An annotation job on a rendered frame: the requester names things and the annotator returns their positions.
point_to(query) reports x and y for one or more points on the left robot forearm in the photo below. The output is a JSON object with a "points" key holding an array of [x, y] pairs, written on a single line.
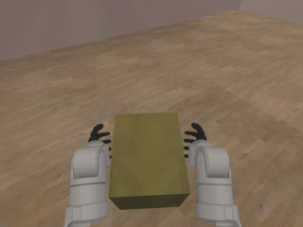
{"points": [[88, 178]]}

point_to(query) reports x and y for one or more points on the right robot hand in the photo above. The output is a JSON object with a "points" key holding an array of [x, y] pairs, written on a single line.
{"points": [[200, 135]]}

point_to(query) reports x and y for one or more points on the carton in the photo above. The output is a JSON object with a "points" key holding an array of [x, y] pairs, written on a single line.
{"points": [[148, 165]]}

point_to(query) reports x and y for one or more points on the left robot hand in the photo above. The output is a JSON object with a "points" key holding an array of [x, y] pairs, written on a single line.
{"points": [[94, 136]]}

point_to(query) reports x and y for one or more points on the right robot forearm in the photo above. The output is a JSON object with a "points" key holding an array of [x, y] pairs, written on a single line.
{"points": [[215, 202]]}

